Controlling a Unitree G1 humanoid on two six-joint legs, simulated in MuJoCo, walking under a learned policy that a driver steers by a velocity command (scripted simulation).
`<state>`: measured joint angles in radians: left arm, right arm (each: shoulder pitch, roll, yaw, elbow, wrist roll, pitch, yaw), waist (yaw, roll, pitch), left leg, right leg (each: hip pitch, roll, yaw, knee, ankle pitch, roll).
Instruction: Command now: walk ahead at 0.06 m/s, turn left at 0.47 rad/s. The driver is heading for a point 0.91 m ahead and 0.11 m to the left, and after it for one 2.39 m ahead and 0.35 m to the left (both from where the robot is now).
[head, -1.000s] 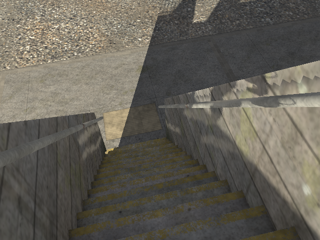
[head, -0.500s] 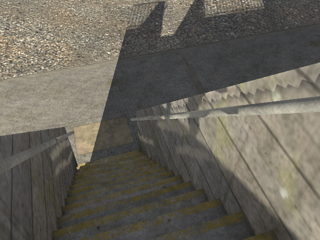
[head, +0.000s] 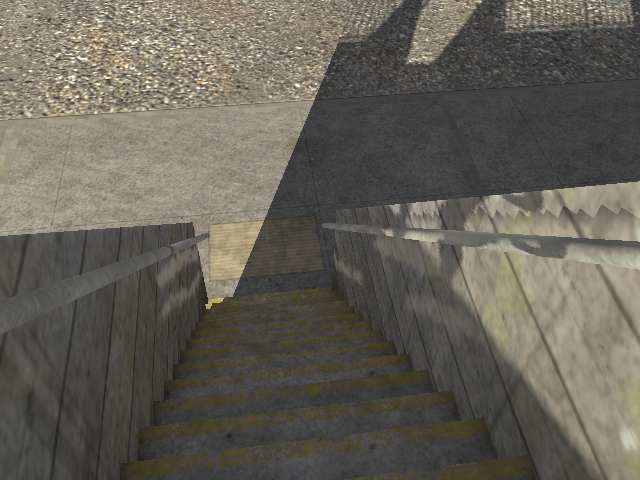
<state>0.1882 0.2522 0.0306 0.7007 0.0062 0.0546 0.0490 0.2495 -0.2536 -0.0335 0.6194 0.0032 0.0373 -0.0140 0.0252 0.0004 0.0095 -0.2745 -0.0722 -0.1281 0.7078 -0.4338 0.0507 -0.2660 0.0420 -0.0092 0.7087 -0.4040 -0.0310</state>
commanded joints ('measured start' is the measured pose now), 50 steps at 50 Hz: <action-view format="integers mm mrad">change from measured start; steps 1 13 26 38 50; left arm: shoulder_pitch -137 -33 133 162 197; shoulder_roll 93 81 104 59 4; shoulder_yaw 34 -4 11 -13 -23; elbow -132 -135 -83 18 144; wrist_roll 17 24 15 4 30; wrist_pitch -4 -3 -92 -70 51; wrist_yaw -18 -52 -60 -48 -41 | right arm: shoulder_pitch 130 -78 11 194 14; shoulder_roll -202 -181 -97 -83 -35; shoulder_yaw -60 -66 -63 -10 56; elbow -58 -97 33 160 207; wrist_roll -8 1 -6 -37 -22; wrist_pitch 8 54 66 48 -19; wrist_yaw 4 9 1 -25 -31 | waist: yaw -90 22 -42 -103 -14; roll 182 149 -69 54 132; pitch -91 -80 -24 -58 -29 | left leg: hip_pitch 238 -130 -369 302 20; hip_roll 271 99 -5 153 242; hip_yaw -399 -336 -47 -79 17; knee -179 -257 538 -362 -369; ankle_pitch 1182 415 189 414 734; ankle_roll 209 108 -57 12 144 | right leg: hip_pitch -300 76 94 -145 15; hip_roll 68 33 -272 -150 -10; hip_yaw -15 24 162 -9 33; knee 356 6 -323 15 66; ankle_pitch -118 60 708 516 -76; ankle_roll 41 43 -144 -52 39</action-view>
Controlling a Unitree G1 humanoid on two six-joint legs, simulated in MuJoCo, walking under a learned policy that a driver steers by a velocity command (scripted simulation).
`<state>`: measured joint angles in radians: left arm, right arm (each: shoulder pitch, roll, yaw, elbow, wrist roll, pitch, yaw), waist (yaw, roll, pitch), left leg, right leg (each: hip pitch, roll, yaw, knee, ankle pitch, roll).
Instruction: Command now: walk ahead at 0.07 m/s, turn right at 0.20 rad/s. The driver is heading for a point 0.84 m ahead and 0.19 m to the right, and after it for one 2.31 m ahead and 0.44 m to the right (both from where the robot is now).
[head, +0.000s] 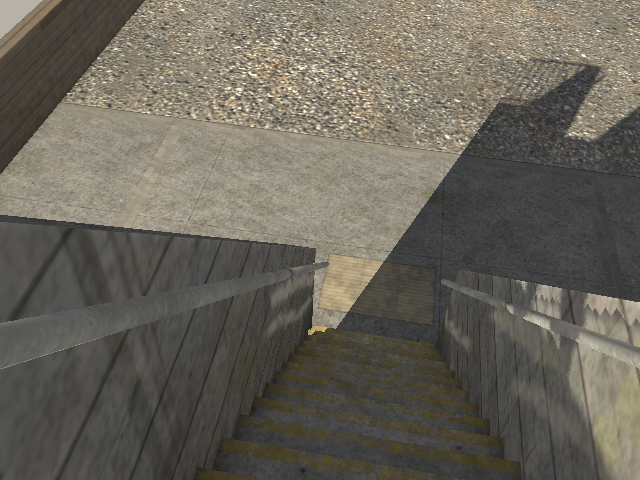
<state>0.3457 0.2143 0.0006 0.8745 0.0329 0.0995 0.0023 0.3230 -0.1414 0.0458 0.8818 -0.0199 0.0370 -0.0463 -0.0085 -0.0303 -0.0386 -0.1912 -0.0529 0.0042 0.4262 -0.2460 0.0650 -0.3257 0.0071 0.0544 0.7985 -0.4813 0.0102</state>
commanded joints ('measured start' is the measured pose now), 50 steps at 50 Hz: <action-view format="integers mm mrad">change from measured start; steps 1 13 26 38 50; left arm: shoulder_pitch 26 -25 -120 -142 -149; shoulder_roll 49 161 193 117 45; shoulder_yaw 9 56 90 88 17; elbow -36 -183 -285 -250 -260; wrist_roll -1 -24 -17 -31 0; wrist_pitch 4 -58 -12 -23 -10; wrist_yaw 5 9 0 -2 32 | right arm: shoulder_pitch -60 -193 -210 -50 37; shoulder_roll -150 -193 -181 -196 -247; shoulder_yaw -24 -85 -76 -80 -90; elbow -58 -158 -250 -249 -177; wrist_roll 2 -9 -11 9 16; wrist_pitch -15 67 31 -79 -47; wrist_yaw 2 -10 36 36 45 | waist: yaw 9 0 24 19 16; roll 168 -62 -98 132 189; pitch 12 -6 -28 49 -7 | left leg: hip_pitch -41 -369 -213 62 45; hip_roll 233 39 -14 265 240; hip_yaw -116 -73 -22 -203 -68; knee -66 658 404 -108 68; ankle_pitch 590 -296 -255 436 713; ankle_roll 133 -91 -105 123 128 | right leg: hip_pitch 64 165 52 -332 64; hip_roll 31 -238 -105 89 46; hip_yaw -37 349 444 129 -95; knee -38 -404 -371 350 -153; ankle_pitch -22 928 526 231 51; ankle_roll -2 -317 -268 8 -23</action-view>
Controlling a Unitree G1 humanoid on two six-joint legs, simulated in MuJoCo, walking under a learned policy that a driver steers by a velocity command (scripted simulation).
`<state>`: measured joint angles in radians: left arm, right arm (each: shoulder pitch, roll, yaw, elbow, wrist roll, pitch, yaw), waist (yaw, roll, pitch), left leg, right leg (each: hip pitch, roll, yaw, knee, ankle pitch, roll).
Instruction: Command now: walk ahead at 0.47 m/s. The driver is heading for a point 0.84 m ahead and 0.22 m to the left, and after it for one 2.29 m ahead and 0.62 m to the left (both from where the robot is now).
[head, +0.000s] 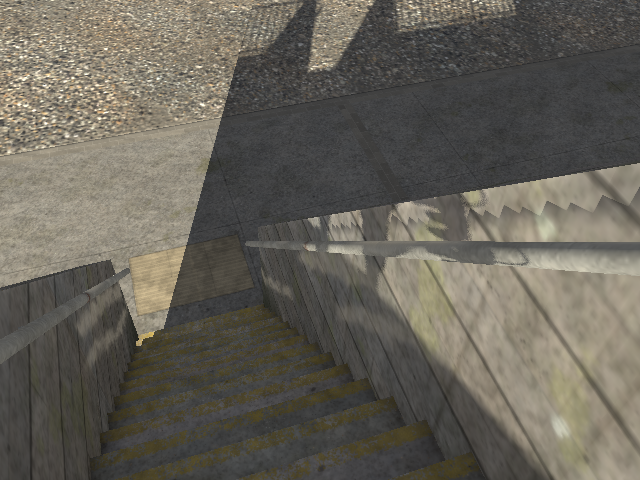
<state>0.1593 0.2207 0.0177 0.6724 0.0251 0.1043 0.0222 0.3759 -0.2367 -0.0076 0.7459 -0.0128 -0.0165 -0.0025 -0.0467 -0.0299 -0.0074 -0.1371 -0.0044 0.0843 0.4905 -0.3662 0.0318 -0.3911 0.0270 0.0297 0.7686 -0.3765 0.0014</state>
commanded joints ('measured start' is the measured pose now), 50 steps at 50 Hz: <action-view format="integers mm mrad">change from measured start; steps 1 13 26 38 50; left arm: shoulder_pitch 148 131 123 81 17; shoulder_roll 36 106 193 106 84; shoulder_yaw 0 16 36 40 5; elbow -27 5 20 -1 -58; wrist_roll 18 -18 10 31 1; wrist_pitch -24 -148 -121 -44 -80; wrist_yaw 14 7 -20 -1 -11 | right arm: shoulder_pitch -51 -79 -118 -100 -134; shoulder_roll -156 -100 -80 -122 -109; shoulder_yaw -39 -77 -41 -54 -60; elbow -48 -55 -92 -139 -129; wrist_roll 21 -6 -18 0 7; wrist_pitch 22 106 122 65 86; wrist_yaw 0 -16 -14 -36 -24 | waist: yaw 120 37 52 50 -4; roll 158 -34 -120 139 90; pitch -47 10 -8 -41 -52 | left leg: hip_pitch -70 -488 -197 -310 -162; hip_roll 161 -69 -32 90 118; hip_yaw -143 -221 -10 -515 -536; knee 109 819 334 -9 -33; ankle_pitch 851 147 -150 266 506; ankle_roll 130 -40 19 250 247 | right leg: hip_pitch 272 187 62 -235 23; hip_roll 35 -286 -297 12 8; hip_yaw -75 117 -90 -29 -27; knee -271 -383 -132 600 45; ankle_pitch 58 641 788 91 -155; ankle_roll -30 -236 -166 89 -3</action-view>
